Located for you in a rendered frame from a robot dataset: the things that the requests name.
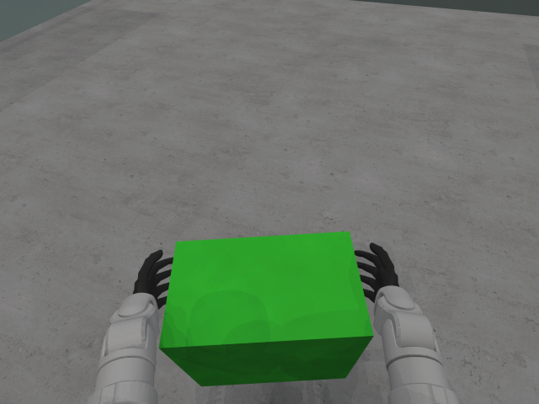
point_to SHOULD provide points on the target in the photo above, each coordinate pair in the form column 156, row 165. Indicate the left robot hand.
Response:
column 148, row 278

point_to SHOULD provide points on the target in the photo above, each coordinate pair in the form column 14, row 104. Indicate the right robot hand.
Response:
column 383, row 272

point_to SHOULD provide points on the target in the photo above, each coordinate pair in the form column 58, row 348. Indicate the robot left forearm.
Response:
column 127, row 360

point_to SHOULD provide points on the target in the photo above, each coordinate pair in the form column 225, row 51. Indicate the carton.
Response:
column 254, row 310

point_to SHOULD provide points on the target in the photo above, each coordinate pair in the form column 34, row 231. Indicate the robot right forearm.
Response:
column 414, row 364

